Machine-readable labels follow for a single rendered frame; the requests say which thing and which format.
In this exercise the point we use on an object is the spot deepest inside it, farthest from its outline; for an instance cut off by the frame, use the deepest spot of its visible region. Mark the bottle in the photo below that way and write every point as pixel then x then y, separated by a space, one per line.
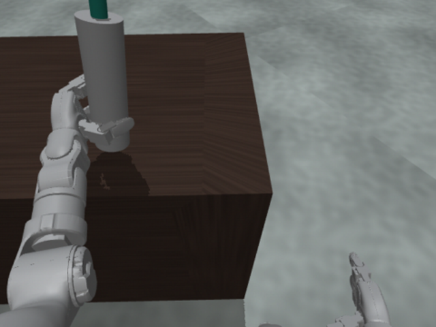
pixel 102 49

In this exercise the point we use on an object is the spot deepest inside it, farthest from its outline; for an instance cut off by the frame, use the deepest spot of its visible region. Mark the left robot arm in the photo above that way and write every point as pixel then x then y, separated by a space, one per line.
pixel 52 275

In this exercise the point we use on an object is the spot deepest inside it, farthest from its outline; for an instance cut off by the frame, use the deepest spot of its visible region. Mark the right robot hand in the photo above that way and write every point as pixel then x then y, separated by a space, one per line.
pixel 367 297

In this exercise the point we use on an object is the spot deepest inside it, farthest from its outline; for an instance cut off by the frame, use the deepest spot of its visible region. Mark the left robot hand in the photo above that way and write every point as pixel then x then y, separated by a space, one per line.
pixel 67 112

